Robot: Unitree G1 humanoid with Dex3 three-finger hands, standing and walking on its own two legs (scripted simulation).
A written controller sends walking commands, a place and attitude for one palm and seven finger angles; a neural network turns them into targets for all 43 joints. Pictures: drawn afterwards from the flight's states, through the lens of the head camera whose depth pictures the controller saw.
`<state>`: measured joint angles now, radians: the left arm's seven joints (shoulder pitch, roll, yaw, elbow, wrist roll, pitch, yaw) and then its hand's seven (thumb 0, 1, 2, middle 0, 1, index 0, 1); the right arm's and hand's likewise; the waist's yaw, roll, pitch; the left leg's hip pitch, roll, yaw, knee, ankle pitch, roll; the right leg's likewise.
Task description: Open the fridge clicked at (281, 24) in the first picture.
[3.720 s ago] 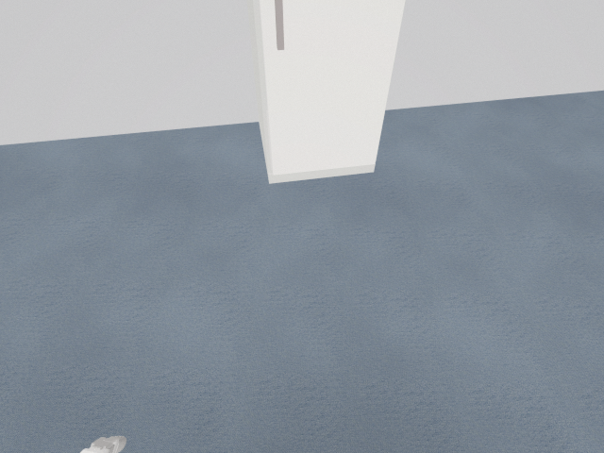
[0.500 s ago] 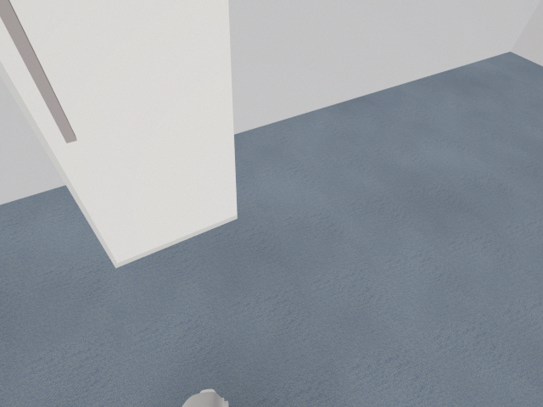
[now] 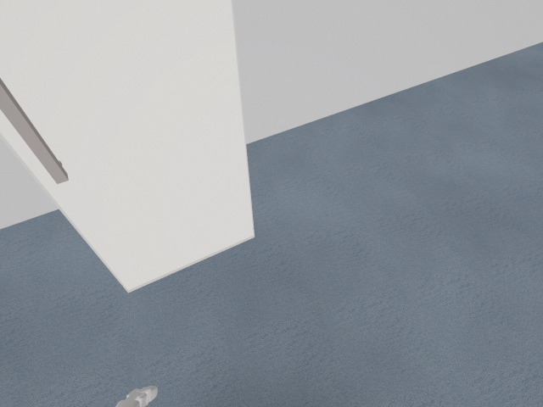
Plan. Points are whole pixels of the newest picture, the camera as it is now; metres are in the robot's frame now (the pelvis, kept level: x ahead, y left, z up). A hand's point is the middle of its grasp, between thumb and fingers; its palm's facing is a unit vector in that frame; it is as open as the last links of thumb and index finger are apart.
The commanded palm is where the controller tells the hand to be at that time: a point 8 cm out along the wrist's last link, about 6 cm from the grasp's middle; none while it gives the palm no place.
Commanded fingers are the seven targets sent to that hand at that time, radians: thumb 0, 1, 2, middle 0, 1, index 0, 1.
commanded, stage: turn to face it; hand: left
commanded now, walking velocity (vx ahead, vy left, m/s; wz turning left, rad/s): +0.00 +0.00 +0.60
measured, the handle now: (10, 101) +0.60 +0.49 +0.13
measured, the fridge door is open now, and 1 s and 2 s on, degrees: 0 0 0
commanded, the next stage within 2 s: take the last steps up to it in 0.74 s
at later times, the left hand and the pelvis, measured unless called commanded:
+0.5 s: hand out of the picture -0.03 +0.25 -0.19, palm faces +0.33 -0.91 -0.25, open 7.3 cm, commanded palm none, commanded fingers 0.00 0.90 0.90 -0.20 -0.30 -0.20 -0.30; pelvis +0.02 +0.03 -0.01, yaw +16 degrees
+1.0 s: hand out of the picture +0.01 +0.19 -0.15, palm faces +0.43 -0.87 -0.24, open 7.3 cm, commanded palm none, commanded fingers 0.00 0.90 0.90 -0.20 -0.30 -0.20 -0.30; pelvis +0.03 +0.00 +0.01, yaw +25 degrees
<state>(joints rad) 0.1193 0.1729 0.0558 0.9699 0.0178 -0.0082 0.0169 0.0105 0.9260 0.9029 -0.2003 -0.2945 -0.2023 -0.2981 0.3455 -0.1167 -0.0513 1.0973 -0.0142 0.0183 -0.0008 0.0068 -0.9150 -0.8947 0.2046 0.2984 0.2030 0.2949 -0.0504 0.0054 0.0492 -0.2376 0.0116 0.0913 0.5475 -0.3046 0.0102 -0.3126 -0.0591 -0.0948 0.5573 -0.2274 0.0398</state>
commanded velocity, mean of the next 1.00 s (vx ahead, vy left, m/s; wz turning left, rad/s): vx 0.05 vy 0.00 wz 0.33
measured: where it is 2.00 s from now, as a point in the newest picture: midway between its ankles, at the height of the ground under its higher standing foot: outside the picture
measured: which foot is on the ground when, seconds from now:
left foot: down 0.00-0.00, up 0.02-0.40, down 0.42-0.92, up 0.94-1.00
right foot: down 0.00-0.42, up 0.44-0.88, down 0.90-1.00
